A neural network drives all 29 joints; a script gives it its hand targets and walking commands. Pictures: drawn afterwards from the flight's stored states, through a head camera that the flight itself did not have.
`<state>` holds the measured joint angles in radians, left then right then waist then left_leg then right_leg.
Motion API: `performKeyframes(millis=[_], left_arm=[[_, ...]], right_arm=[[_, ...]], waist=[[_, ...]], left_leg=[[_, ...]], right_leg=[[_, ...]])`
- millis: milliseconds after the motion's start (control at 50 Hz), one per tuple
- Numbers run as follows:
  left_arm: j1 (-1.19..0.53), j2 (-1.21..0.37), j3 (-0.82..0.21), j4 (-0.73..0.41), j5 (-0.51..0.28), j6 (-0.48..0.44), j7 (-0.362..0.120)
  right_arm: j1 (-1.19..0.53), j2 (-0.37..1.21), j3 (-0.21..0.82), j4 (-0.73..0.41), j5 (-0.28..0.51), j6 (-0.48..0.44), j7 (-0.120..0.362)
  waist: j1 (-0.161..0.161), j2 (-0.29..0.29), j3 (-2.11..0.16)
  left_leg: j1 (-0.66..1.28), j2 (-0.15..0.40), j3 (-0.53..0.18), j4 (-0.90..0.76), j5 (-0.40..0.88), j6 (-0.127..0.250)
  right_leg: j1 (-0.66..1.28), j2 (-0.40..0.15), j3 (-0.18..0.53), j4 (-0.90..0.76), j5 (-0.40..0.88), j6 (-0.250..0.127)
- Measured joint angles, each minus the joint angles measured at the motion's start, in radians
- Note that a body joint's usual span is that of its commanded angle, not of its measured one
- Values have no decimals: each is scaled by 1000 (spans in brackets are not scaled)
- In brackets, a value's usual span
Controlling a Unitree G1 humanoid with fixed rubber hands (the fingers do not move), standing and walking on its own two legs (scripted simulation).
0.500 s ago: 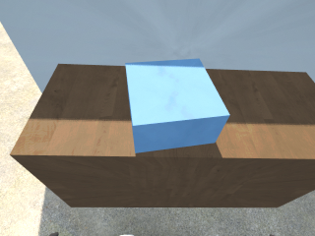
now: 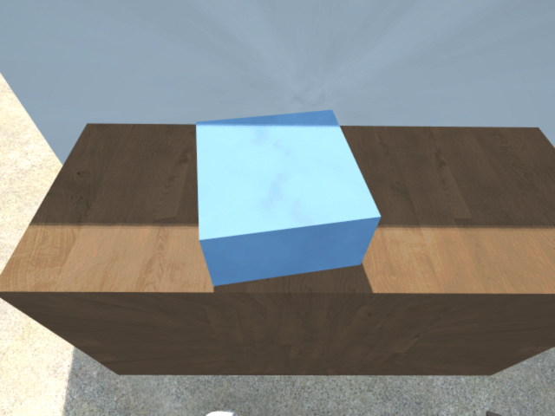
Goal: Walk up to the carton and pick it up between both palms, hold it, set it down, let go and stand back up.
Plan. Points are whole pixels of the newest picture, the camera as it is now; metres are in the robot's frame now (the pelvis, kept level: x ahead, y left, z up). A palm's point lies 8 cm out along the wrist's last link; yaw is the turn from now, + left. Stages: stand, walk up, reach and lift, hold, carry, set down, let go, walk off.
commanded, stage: walk up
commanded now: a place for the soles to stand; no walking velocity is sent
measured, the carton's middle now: (276, 191) +0.53 +0.01 -0.03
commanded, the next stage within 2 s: stand in 0.92 s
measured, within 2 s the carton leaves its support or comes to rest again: neither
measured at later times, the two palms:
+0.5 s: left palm out of the picture +0.10 +0.28 -0.11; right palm out of the picture +0.13 -0.33 -0.09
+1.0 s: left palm out of the picture +0.13 +0.30 -0.11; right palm out of the picture +0.12 -0.31 -0.09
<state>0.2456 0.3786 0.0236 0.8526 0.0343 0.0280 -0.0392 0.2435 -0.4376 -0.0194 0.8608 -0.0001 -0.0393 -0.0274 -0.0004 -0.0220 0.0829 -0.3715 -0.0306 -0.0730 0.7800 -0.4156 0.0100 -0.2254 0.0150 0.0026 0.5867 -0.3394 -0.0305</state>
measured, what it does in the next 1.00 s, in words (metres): steps on the spot: left foot, then right foot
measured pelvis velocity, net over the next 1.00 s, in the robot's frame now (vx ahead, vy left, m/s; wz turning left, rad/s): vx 0.02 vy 0.00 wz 0.03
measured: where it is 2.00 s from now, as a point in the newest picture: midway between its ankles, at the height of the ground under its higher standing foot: outside the picture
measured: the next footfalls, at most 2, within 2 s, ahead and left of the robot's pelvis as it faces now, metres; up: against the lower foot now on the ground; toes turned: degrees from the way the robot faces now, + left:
left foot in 0.06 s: +0.08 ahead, +0.12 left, +0.00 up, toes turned -1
right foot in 0.32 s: +0.08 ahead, -0.14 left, +0.00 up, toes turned +1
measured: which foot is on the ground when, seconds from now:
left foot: up 0.00-0.04, down 0.06-1.00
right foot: down 0.00-0.12, up 0.14-0.30, down 0.32-1.00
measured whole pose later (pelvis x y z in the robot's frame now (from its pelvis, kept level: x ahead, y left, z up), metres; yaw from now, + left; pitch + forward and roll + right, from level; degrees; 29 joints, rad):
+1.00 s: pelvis +0.02 +0.00 +0.00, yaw +2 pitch -3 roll -1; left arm 0.06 0.38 0.02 1.01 0.02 0.01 -0.03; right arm 0.18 -0.37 -0.02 0.92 0.00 -0.04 -0.02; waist 0.00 -0.02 0.09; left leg -0.22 0.00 -0.06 0.53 -0.27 -0.01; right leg -0.19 -0.02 0.00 0.50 -0.26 0.00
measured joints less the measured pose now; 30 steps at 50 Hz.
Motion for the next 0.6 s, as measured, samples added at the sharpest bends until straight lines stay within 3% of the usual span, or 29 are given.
performKeyframes(millis=[40,100,220,280,340,440,520,600], left_arm=[[-4,0,0,-11,0,0,0],[-17,1,0,-20,-3,1,3],[-89,2,0,-30,-9,9,6],[-93,3,0,-27,-10,8,6],[-87,0,0,6,-10,-5,8],[-67,-1,0,52,-10,-15,9],[-84,-1,0,76,-14,-16,10],[-114,-1,0,92,-15,-16,11]], right_arm=[[1,4,0,-1,0,-3,0],[4,21,0,0,0,-14,-2],[10,51,0,0,0,-23,-6],[-5,49,0,0,0,-23,-6],[-29,47,0,1,0,-15,-6],[-38,42,0,1,0,0,0],[-42,50,0,4,0,1,3],[-53,55,0,15,0,2,3]], waist=[[-1,0,-1],[-1,-27,1],[0,-41,1],[1,-46,1],[0,-36,7],[0,-5,6],[0,-1,6],[0,-1,6]], left_leg=[[31,7,22,-78,7,-2],[93,-5,51,-198,170,-1],[117,6,19,-199,133,7],[111,15,15,-199,132,-15],[93,26,11,-171,120,-33],[112,32,11,-191,109,-4],[115,33,10,-201,125,-39],[118,33,10,-203,125,-39]], right_leg=[[3,1,-5,5,-10,0],[-2,-15,0,78,-52,0],[-78,-19,7,270,-198,0],[-65,-41,9,149,-131,0],[-35,-40,4,10,71,13],[-27,-29,-2,13,24,26],[-26,-30,-2,10,24,27],[-22,-30,-3,7,27,27]])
